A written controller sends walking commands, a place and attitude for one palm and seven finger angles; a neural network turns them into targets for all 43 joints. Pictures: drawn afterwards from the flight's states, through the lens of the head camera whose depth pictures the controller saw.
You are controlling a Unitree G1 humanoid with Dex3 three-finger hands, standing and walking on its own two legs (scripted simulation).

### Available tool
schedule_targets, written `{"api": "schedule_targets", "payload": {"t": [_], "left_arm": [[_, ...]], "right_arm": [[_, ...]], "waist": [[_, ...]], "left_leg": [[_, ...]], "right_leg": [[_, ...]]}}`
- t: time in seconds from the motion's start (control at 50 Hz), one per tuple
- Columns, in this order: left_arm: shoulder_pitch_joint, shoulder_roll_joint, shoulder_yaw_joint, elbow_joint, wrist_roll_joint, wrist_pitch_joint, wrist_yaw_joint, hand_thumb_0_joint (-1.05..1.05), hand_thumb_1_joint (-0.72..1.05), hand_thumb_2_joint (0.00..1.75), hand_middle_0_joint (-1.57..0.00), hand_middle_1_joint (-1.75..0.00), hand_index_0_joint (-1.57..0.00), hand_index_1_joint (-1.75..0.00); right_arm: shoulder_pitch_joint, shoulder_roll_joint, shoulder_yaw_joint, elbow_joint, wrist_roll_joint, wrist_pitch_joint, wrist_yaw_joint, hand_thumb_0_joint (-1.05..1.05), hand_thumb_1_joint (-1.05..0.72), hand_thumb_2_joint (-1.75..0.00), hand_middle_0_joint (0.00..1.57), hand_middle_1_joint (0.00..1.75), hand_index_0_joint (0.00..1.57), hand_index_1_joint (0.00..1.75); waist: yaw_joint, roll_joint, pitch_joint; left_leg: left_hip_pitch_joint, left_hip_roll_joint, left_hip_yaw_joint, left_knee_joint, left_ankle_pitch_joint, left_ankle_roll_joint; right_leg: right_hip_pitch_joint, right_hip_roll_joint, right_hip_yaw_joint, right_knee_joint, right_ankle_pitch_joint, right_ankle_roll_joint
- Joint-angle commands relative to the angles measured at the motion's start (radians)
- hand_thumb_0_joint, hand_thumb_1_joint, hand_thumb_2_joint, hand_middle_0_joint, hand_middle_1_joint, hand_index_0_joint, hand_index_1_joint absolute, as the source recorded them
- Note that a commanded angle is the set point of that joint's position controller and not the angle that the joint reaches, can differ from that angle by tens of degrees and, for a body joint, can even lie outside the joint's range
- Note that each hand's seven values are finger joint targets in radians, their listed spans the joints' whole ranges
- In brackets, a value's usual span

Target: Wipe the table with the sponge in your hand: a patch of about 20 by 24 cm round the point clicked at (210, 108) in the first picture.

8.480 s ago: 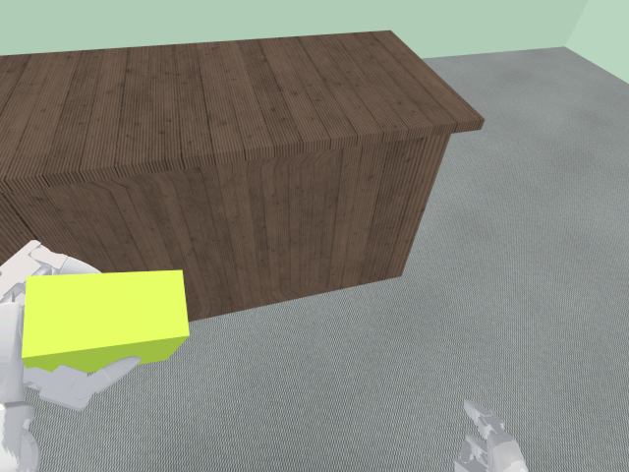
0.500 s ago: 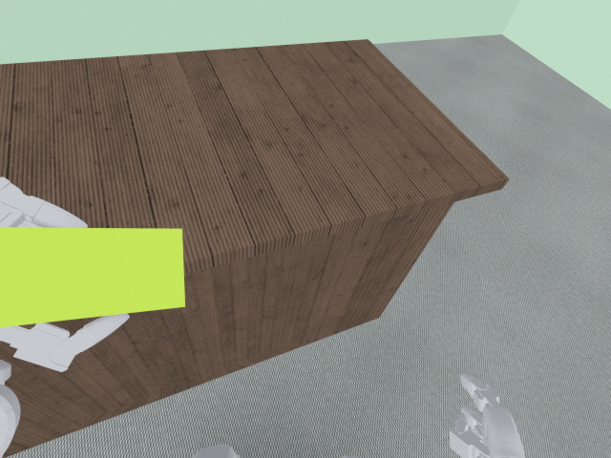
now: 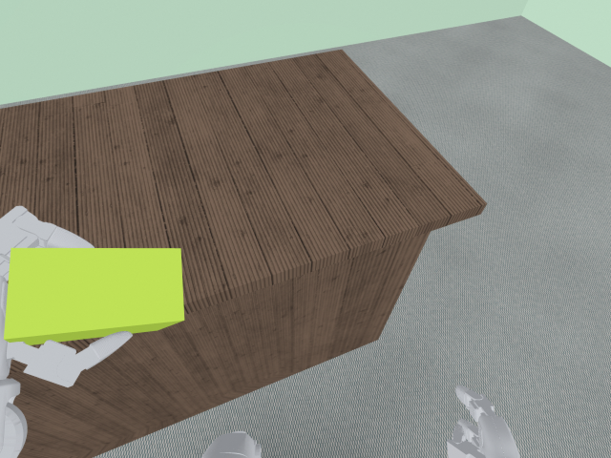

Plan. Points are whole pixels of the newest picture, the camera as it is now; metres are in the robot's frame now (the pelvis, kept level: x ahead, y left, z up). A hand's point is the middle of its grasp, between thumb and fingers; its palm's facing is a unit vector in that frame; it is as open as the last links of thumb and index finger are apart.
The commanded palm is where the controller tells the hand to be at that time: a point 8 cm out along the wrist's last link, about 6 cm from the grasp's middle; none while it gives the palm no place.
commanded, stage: shuffle to correct the standing spot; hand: left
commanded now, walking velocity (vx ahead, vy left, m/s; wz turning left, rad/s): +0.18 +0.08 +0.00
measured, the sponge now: (123, 296) +0.24 +0.19 +0.16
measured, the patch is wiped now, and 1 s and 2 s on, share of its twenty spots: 0.00 0.00 0.00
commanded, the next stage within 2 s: come to a stop and stand still in 0.06 s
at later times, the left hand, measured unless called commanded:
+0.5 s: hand (96, 239) +0.28 +0.23 +0.18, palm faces +0.39 -0.82 -0.42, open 10.6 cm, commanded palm +0.23 +0.27 +0.18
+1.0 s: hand (25, 330) +0.20 +0.27 +0.16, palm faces +0.26 -0.88 -0.39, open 10.6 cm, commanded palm +0.15 +0.32 +0.18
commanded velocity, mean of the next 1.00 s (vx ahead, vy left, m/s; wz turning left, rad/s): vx -0.04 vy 0.02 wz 0.00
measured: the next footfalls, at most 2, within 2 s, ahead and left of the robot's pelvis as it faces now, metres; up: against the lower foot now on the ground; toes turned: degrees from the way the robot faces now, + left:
left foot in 0.12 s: +0.10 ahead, +0.12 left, +0.00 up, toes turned +5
left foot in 1.46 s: -0.03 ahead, +0.17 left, +0.00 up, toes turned +1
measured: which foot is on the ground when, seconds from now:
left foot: up 0.00-0.10, down 0.12-1.00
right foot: down 0.00-1.00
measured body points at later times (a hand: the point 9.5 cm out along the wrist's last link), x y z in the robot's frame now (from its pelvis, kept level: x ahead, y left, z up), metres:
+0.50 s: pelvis +0.06 -0.01 +0.01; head +0.08 -0.02 +0.45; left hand +0.25 +0.27 +0.20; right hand +0.26 -0.21 -0.08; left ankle +0.06 +0.12 -0.73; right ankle +0.04 -0.08 -0.73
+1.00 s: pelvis -0.03 +0.04 +0.00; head -0.02 +0.07 +0.45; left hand +0.18 +0.31 +0.18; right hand +0.12 -0.20 -0.06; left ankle +0.06 +0.12 -0.73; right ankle +0.04 -0.08 -0.73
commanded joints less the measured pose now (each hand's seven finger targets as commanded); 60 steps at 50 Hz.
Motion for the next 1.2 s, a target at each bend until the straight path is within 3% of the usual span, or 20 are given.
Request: {"api": "schedule_targets", "payload": {"t": [0.0, 0.08, 0.12, 0.16, 0.2, 0.26, 0.34, 0.54, 0.62, 0.64, 0.66, 0.68, 0.7, 0.72, 0.76, 0.88, 0.9, 1.0, 1.1, 1.18], "left_arm": [[0.04, 0.195, 0.202, -0.2, -0.034, -0.084, 0.05, 0.0, 0.1, 1.3, -1.2, -1.6, -1.2, -1.6], [-0.002, 0.167, 0.164, -0.155, -0.037, -0.083, 0.045, 0.0, 0.1, 1.3, -1.2, -1.6, -1.2, -1.6], [-0.027, 0.149, 0.137, -0.15, -0.031, -0.083, 0.041, 0.0, 0.1, 1.3, -1.2, -1.6, -1.2, -1.6], [-0.074, 0.162, 0.12, -0.137, -0.019, -0.084, 0.029, 0.0, 0.1, 1.3, -1.2, -1.6, -1.2, -1.6], [-0.161, 0.175, 0.094, -0.191, -0.01, -0.086, 0.025, 0.0, 0.1, 1.3, -1.2, -1.6, -1.2, -1.6], [-0.13, 0.17, 0.092, -0.187, -0.014, -0.076, 0.028, 0.0, 0.1, 1.3, -1.2, -1.6, -1.2, -1.6], [-0.07, 0.185, 0.13, -0.154, -0.03, -0.063, 0.034, 0.0, 0.1, 1.3, -1.2, -1.6, -1.2, -1.6], [0.004, 0.148, 0.115, -0.109, -0.045, -0.021, 0.014, 0.0, 0.1, 1.3, -1.2, -1.6, -1.2, -1.6], [-0.031, 0.153, 0.099, -0.159, -0.044, -0.016, 0.022, 0.0, 0.1, 1.3, -1.2, -1.6, -1.2, -1.6], [-1.027, 0.901, 0.655, -0.254, 0.106, -0.102, 0.016, 0.0, 0.1, 1.3, -1.2, -1.6, -1.2, -1.6], [-0.456, 0.328, 0.283, 0.311, 0.031, -0.062, -0.033, 0.0, 0.1, 1.3, -1.2, -1.6, -1.2, -1.6], [-0.267, 0.221, 0.189, 0.146, -0.001, -0.078, -0.023, 0.0, 0.1, 1.3, -1.2, -1.6, -1.2, -1.6], [-0.201, 0.111, 0.084, 0.181, -0.016, -0.079, -0.018, 0.0, 0.1, 1.3, -1.2, -1.6, -1.2, -1.6], [-0.269, 0.147, 0.083, 0.031, -0.022, -0.1, -0.018, 0.0, 0.1, 1.3, -1.2, -1.6, -1.2, -1.6], [-0.228, 0.114, 0.026, -0.087, -0.025, -0.115, -0.019, 0.0, 0.1, 1.3, -1.2, -1.6, -1.2, -1.6], [-0.078, 0.212, 0.147, -0.124, -0.014, -0.11, -0.01, 0.0, 0.1, 1.3, -1.2, -1.6, -1.2, -1.6], [-0.079, 0.275, 0.217, -0.125, -0.013, -0.11, -0.001, 0.0, 0.1, 1.3, -1.2, -1.6, -1.2, -1.6], [-0.206, 0.22, 0.188, -0.07, -0.01, -0.122, -0.012, 0.0, 0.1, 1.3, -1.2, -1.6, -1.2, -1.6], [-0.23, 0.116, 0.066, -0.045, 0.011, -0.111, -0.046, 0.0, 0.1, 1.3, -1.2, -1.6, -1.2, -1.6], [-0.277, 0.118, 0.046, -0.06, 0.033, -0.085, -0.049, 0.0, 0.1, 1.3, -1.2, -1.6, -1.2, -1.6]], "right_arm": [[-0.066, -0.063, -0.032, -0.177, -0.002, -0.062, -0.009, 0.0, -0.9, -0.9, 0.2, 0.3, 0.2, 0.3], [-0.027, -0.092, -0.047, -0.186, 0.003, -0.058, -0.016, 0.0, -0.9, -0.9, 0.2, 0.3, 0.2, 0.3], [-0.03, -0.123, -0.054, -0.196, 0.015, -0.058, -0.018, 0.0, -0.9, -0.9, 0.2, 0.3, 0.2, 0.3], [-0.05, -0.103, -0.035, -0.189, -0.001, -0.062, -0.02, 0.0, -0.9, -0.9, 0.2, 0.3, 0.2, 0.3], [-0.066, -0.094, -0.025, -0.193, 0.002, -0.076, -0.024, 0.0, -0.9, -0.9, 0.2, 0.3, 0.2, 0.3], [-0.046, -0.088, -0.016, -0.193, 0.006, -0.087, -0.015, 0.0, -0.9, -0.9, 0.2, 0.3, 0.2, 0.3], [-0.047, -0.08, -0.012, -0.189, 0.005, -0.084, -0.012, 0.0, -0.9, -0.9, 0.2, 0.3, 0.2, 0.3], [-0.075, -0.082, -0.011, -0.224, 0.009, -0.034, -0.016, 0.0, -0.9, -0.9, 0.2, 0.3, 0.2, 0.3], [-0.079, -0.086, -0.015, -0.225, 0.008, -0.037, -0.023, 0.0, -0.9, -0.9, 0.2, 0.3, 0.2, 0.3], [0.097, -0.104, -0.077, -0.185, -0.032, -0.115, -0.021, 0.0, -0.9, -0.9, 0.2, 0.3, 0.2, 0.3], [-0.002, -0.047, -0.052, -0.134, -0.02, -0.114, -0.005, 0.0, -0.9, -0.9, 0.2, 0.3, 0.2, 0.3], [-0.015, -0.068, -0.054, -0.226, 0.011, -0.119, 0.005, 0.0, -0.9, -0.9, 0.2, 0.3, 0.2, 0.3], [-0.021, -0.079, -0.045, -0.218, 0.029, -0.127, 0.018, 0.0, -0.9, -0.9, 0.2, 0.3, 0.2, 0.3], [-0.016, -0.108, -0.057, -0.213, 0.019, -0.131, 0.02, 0.0, -0.9, -0.9, 0.2, 0.3, 0.2, 0.3], [-0.041, -0.123, -0.06, -0.221, 0.014, -0.144, 0.042, 0.0, -0.9, -0.9, 0.2, 0.3, 0.2, 0.3], [-0.07, -0.127, -0.047, -0.254, 0.009, -0.153, 0.033, 0.0, -0.9, -0.9, 0.2, 0.3, 0.2, 0.3], [-0.069, -0.136, -0.049, -0.248, 0.008, -0.148, 0.024, 0.0, -0.9, -0.9, 0.2, 0.3, 0.2, 0.3], [-0.048, -0.113, -0.042, -0.237, 0.013, -0.157, 0.018, 0.0, -0.9, -0.9, 0.2, 0.3, 0.2, 0.3], [-0.038, -0.122, -0.046, -0.225, 0.013, -0.178, 0.042, 0.0, -0.9, -0.9, 0.2, 0.3, 0.2, 0.3], [-0.044, -0.12, -0.052, -0.205, 0.01, -0.17, 0.058, 0.0, -0.9, -0.9, 0.2, 0.3, 0.2, 0.3]], "waist": [[0.024, -0.019, -0.233], [0.008, 0.036, -0.213], [0.003, 0.215, -0.202], [-0.008, 0.294, -0.157], [0.003, 0.256, -0.117], [-0.002, 0.099, -0.228], [0.003, 0.021, -0.26], [0.008, -0.009, -0.29], [0.005, 0.029, -0.265], [0.036, -0.213, 0.009], [0.052, -0.161, -0.206], [0.066, -0.086, -0.133], [0.052, 0.089, -0.21], [0.04, 0.189, -0.276], [0.051, 0.202, -0.293], [0.036, -0.013, -0.118], [0.033, 0.016, -0.105], [0.026, 0.205, -0.114], [0.031, 0.181, -0.126], [0.039, 0.158, -0.11]], "left_leg": [[0.088, -0.018, 0.038, -0.276, 0.07, 0.014], [0.231, -0.02, 0.006, -0.475, 0.125, 0.037], [0.309, 0.151, -0.258, -0.54, 0.203, 0.129], [0.29, 0.224, -0.366, -0.597, 0.277, 0.177], [0.247, 0.179, -0.252, -0.554, 0.391, 0.135], [0.223, 0.053, -0.085, -0.403, 0.535, 0.032], [0.229, 0.0, -0.045, -0.364, 0.58, 0.003], [0.255, 0.019, -0.041, -0.422, 0.484, 0.018], [0.268, 0.016, -0.059, -0.464, 0.385, 0.02], [0.118, -0.036, 0.07, -0.334, 0.285, 0.009], [0.154, -0.108, -0.03, -0.354, 0.214, 0.023], [0.148, -0.058, -0.027, -0.386, 0.196, 0.019], [0.242, -0.042, -0.007, -0.477, 0.265, 0.033], [0.286, -0.047, -0.016, -0.519, 0.307, 0.034], [0.312, 0.018, -0.093, -0.523, 0.4, 0.057], [0.091, 0.016, -0.163, -0.617, -0.14, 0.061], [0.099, 0.022, -0.176, -0.635, -0.158, 0.063], [0.003, 0.078, -0.192, -0.732, -0.224, 0.078], [-0.018, 0.06, -0.147, -0.734, -0.333, 0.062], [-0.136, 0.077, -0.144, -0.766, -0.426, 0.05]], "right_leg": [[0.16, -0.265, 0.269, -0.212, 0.021, -0.099], [0.089, -0.176, 0.224, -0.093, -0.087, -0.017], [-0.036, -0.054, 0.148, 0.084, -0.09, 0.053], [-0.108, -0.02, 0.139, 0.167, -0.216, 0.062], [-0.037, -0.029, 0.143, 0.054, -0.139, 0.062], [0.196, -0.075, 0.216, -0.073, 0.461, 0.05], [0.269, -0.126, 0.241, -0.044, 0.803, 0.024], [0.262, -0.12, 0.245, -0.104, 0.672, 0.068], [0.21, -0.112, 0.244, -0.141, 0.439, 0.066], [-0.02, -0.083, 0.314, -0.305, 0.692, 0.188], [0.155, -0.175, 0.377, -0.171, 0.744, 0.046], [0.197, -0.186, 0.405, -0.192, 0.815, 0.089], [0.237, -0.191, 0.353, -0.131, 0.718, 0.064], [0.253, -0.145, 0.295, -0.105, 0.545, 0.071], [0.205, -0.085, 0.27, -0.094, 0.257, 0.101], [0.085, -0.044, 0.251, -0.197, -0.284, 0.056], [0.059, -0.035, 0.24, -0.195, -0.306, 0.054], [0.196, 0.02, 0.156, -0.011, -0.121, 0.061], [0.228, 0.044, 0.137, -0.006, -0.169, 0.054], [0.289, 0.077, 0.108, 0.101, -0.172, 0.052]]}}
